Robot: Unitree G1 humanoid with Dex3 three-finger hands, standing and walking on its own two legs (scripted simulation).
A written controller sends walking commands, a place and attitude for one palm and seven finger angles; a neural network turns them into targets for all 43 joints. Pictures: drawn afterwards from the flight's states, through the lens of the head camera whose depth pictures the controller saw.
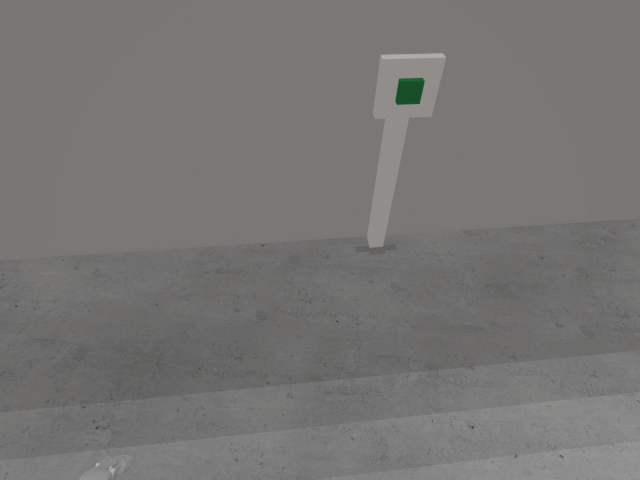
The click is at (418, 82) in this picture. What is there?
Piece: button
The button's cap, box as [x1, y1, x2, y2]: [395, 78, 424, 104]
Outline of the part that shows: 400,78 398,82 395,100 396,103 419,103 424,81 423,79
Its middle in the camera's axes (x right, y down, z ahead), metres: +0.26 -0.43 +1.12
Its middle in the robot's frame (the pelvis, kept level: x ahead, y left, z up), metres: +1.14 -0.20 -0.04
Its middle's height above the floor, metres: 0.72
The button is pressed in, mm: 0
